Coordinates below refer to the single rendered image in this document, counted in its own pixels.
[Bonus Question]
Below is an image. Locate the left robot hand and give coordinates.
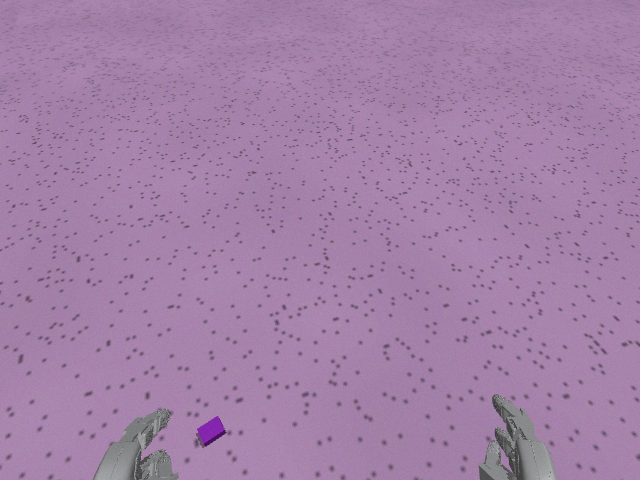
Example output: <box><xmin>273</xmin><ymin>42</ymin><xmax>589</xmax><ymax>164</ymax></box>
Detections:
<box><xmin>93</xmin><ymin>409</ymin><xmax>178</xmax><ymax>480</ymax></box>

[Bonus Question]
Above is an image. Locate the small box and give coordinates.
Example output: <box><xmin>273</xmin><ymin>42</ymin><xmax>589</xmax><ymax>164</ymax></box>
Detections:
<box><xmin>197</xmin><ymin>416</ymin><xmax>226</xmax><ymax>447</ymax></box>

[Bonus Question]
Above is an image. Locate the right robot hand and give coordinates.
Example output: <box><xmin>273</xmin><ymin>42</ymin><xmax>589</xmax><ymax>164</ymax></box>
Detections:
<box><xmin>479</xmin><ymin>394</ymin><xmax>558</xmax><ymax>480</ymax></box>

